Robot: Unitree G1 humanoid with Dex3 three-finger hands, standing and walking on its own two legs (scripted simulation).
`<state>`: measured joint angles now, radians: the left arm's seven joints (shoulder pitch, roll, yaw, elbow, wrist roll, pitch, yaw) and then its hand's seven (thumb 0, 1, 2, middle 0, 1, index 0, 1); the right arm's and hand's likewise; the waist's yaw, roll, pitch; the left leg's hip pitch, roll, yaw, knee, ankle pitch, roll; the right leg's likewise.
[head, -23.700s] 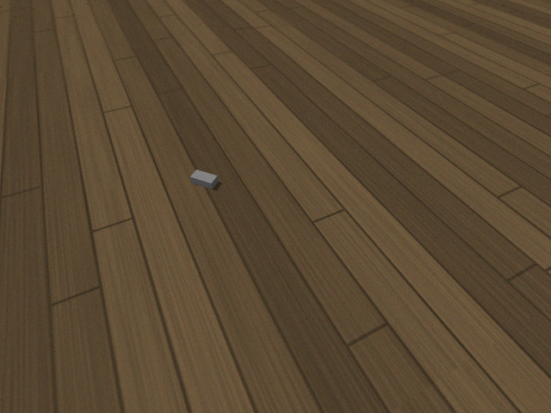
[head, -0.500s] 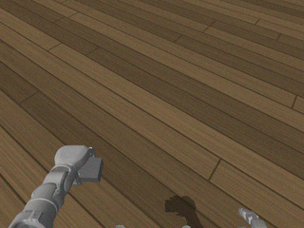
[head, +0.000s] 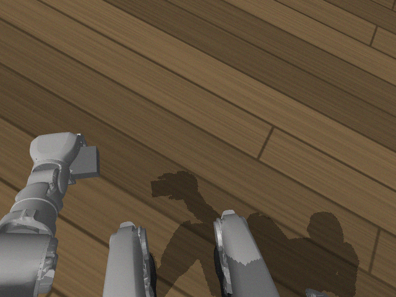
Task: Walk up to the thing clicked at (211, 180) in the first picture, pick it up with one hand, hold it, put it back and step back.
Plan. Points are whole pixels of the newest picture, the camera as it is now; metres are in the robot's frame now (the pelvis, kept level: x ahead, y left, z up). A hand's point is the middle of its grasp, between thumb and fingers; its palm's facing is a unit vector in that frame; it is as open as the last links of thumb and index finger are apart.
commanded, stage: crouch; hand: left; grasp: from above
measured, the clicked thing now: (68, 164) +0.44 +0.25 -0.16
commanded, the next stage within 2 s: lower in 1.12 s
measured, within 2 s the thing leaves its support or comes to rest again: neither
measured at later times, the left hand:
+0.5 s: hand (84, 170) +0.46 +0.26 -0.29, palm faces -0.43 -0.02 -0.90, open 9.0 cm
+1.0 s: hand (90, 172) +0.47 +0.26 -0.36, palm faces -0.45 -0.03 -0.89, open 9.0 cm
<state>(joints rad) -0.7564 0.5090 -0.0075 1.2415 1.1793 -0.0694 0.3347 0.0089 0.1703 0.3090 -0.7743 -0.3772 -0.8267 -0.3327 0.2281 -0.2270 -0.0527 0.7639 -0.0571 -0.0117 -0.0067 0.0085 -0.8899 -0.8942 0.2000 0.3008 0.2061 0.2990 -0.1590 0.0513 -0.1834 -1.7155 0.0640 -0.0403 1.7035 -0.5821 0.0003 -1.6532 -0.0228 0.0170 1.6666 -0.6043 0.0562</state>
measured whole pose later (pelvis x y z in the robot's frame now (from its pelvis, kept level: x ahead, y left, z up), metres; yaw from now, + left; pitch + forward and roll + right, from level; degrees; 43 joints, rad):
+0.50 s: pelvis -0.01 -0.01 -0.13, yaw -3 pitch +37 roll -7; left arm -0.93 0.67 0.09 1.34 1.27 -0.15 0.37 0.01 0.15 0.32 -0.79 -0.37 -0.84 -0.32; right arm 0.14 -0.25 -0.01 0.74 -0.12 -0.07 0.10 0.00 -0.90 -0.90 0.20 0.30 0.21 0.30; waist -0.21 0.00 -0.11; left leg -2.14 0.05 -0.12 2.14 -0.66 -0.01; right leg -2.05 0.00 -0.01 2.08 -0.69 0.07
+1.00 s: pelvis -0.02 +0.00 -0.20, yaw -5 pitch +34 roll -9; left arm -1.03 0.80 0.12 1.48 1.31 -0.22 0.37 0.01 0.17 0.30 -0.77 -0.38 -0.82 -0.34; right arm 0.16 -0.25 0.06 0.76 -0.15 -0.05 0.13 0.00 -0.90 -0.90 0.20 0.30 0.21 0.30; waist -0.26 -0.02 -0.03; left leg -2.32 0.04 -0.16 2.36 -0.64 -0.01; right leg -2.21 0.02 -0.02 2.28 -0.68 0.06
